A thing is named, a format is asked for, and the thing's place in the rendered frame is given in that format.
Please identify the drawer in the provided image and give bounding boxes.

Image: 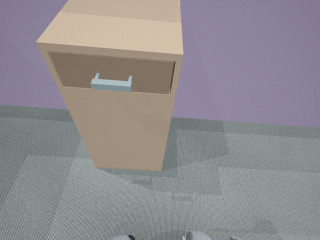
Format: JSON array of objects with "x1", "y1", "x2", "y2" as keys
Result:
[{"x1": 49, "y1": 51, "x2": 174, "y2": 95}]

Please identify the cabinet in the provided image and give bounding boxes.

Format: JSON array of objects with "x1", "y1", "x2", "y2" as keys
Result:
[{"x1": 36, "y1": 0, "x2": 184, "y2": 172}]

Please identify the handle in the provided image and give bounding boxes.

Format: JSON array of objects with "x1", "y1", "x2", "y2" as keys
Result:
[{"x1": 91, "y1": 73, "x2": 133, "y2": 92}]

